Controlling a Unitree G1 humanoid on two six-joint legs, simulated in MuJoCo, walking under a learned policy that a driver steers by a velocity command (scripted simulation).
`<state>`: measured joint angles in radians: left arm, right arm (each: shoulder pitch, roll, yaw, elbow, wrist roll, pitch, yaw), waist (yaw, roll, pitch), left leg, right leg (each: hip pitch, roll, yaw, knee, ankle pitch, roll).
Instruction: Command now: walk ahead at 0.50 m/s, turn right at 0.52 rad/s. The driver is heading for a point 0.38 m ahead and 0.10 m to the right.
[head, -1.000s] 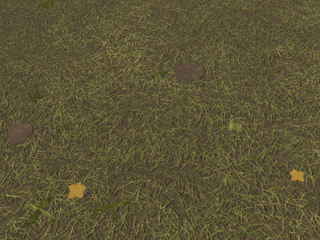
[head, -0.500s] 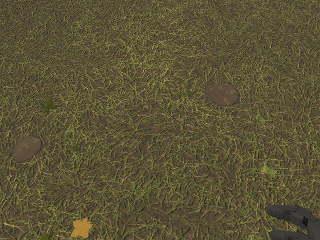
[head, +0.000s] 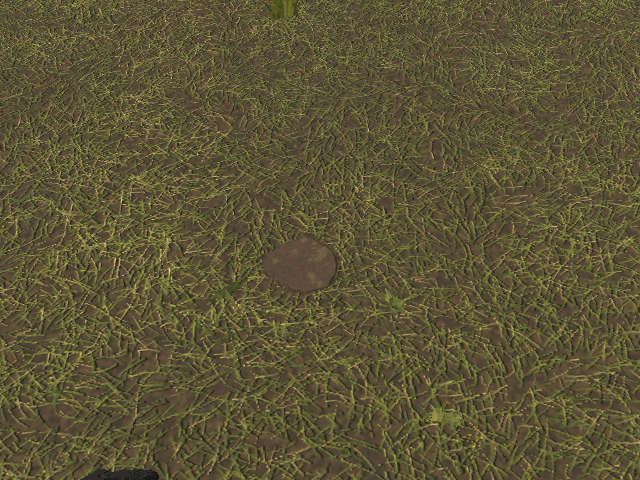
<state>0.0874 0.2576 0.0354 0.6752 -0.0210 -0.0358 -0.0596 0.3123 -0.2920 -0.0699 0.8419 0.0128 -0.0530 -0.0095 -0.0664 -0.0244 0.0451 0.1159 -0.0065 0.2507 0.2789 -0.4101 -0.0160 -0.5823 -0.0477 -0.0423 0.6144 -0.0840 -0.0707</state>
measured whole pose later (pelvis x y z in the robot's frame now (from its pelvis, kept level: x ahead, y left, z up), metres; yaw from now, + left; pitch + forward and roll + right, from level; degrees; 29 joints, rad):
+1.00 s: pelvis +0.38 -0.05 +0.01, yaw -16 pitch -1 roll +1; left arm 0.25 0.23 0.03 0.80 0.01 0.00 0.03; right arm 0.15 -0.24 -0.02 0.85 -0.01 -0.02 0.00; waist -0.01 0.01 0.02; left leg -0.31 -0.01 0.00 0.53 -0.21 0.01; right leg -0.22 -0.01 0.06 0.57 -0.34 0.02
